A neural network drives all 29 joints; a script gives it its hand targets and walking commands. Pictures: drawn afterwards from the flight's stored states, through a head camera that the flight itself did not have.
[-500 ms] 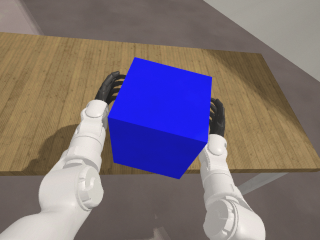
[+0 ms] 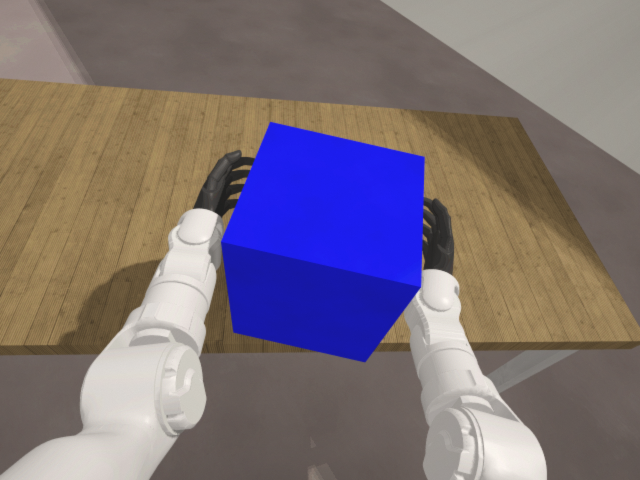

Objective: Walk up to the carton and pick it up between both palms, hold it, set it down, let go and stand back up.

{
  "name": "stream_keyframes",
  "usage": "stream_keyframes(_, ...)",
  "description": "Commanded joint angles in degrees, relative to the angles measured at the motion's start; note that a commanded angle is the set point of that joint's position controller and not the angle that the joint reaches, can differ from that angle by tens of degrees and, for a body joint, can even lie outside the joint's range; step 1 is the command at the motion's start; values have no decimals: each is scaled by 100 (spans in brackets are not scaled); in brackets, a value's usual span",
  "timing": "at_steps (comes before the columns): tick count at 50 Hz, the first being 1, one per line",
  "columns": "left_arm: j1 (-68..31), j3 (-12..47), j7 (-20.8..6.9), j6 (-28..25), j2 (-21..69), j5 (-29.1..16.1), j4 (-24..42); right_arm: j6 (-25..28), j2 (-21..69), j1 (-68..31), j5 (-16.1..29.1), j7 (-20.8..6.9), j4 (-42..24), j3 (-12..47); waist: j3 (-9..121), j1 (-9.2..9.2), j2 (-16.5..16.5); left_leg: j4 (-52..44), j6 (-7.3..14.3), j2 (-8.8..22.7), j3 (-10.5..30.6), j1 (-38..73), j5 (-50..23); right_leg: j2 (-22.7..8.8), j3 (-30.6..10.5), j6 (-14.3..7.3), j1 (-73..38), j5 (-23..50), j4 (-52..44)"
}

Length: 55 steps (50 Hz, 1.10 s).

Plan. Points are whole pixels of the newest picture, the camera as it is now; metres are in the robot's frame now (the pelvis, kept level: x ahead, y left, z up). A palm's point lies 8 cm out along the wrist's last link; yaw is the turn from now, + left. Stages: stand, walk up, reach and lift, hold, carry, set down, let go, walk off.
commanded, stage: reach and lift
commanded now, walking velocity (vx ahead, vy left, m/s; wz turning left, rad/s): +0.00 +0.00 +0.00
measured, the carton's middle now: (321, 251) +0.41 -0.02 +0.02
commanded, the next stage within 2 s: none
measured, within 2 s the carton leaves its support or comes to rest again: neither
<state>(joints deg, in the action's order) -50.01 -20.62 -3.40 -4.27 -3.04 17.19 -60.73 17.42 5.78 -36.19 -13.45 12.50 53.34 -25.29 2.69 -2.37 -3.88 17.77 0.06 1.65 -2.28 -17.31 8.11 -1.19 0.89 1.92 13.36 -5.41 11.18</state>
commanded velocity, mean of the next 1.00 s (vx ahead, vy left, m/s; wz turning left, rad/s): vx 0.00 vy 0.00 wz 0.00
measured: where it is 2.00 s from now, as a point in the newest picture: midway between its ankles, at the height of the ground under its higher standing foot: outside the picture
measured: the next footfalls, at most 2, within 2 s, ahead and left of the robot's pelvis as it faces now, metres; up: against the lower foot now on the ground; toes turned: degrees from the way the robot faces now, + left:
none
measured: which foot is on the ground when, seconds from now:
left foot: down 0.00-1.00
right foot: down 0.00-1.00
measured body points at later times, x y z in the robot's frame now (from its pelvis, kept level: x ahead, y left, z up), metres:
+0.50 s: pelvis -0.01 +0.00 +0.00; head -0.01 +0.05 +0.45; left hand +0.42 +0.15 +0.14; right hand +0.38 -0.15 +0.13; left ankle +0.00 +0.11 -0.75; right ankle -0.01 -0.14 -0.75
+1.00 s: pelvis -0.03 -0.01 +0.00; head -0.06 +0.03 +0.45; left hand +0.38 +0.15 +0.17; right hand +0.37 -0.15 +0.16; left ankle +0.00 +0.11 -0.75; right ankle -0.01 -0.14 -0.75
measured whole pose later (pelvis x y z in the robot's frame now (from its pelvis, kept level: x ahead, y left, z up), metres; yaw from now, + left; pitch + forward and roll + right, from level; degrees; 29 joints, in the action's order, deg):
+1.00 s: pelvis -0.03 -0.01 +0.00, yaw +2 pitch -6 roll -1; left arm -42.8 -18.4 -1.4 28.2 1.2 17.7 -25.7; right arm -4.8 -1.1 -40.1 5.0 10.7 42.9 -8.4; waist -1.6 -3.2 -4.6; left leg 19.3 -0.2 1.3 -0.9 -4.5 8.6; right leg -1.5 2.2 1.5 1.2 -7.9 15.4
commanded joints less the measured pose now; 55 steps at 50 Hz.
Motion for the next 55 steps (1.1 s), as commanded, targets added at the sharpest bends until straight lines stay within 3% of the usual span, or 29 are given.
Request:
stream_keyframes(1,-2845,1663,-576,-145,3394,-115,509,114,3032,-4057,-164,-747,-760,2420,3254,74,553,186,-256,-215,-409,1561,-2448,310,435,-4,-1617,2361,413)
stream_keyframes(13,-2881,2408,-700,690,3627,-654,1644,-681,2916,-4186,839,-586,-1588,3151,2950,-212,602,296,-344,-276,-213,1963,-2509,342,392,27,-1638,2231,376)
stream_keyframes(18,-2856,2545,-673,1096,3678,-749,2006,-1001,2784,-4408,1228,-598,-1975,3388,2838,-187,633,295,-351,-280,-145,2123,-2332,376,382,17,-1461,1786,334)
stream_keyframes(26,-2423,2212,-686,1829,3536,-479,2438,-1489,2465,-4398,1738,-615,-2175,3619,2082,-48,479,129,-294,-319,-154,2224,-1900,415,311,45,-1533,1201,211)
stream_keyframes(31,-2361,2110,-692,2207,3549,-338,2869,-1636,2296,-4388,1842,-672,-2156,3528,1655,-66,487,34,-304,-311,-173,2269,-1541,455,352,16,-1476,614,131)
stream_keyframes(38,-2736,2644,-554,2498,3807,-578,3585,-1674,2276,-4697,1842,-813,-2388,3420,1760,-194,694,26,-365,-270,-109,2389,-1162,499,473,-59,-1196,-40,164)
stream_keyframes(42,-2705,2714,-486,2725,3812,-600,3665,-1797,2214,-4805,1826,-892,-2374,3358,1657,-238,697,-71,-304,-271,-78,2306,-740,465,461,-70,-1088,-323,173)
stream_keyframes(55,-1988,2466,-523,3529,3558,-366,4375,-2300,2259,-4836,2436,-764,-3042,4012,1677,-139,282,86,-76,-373,-83,2299,-1128,465,390,85,-1596,670,310)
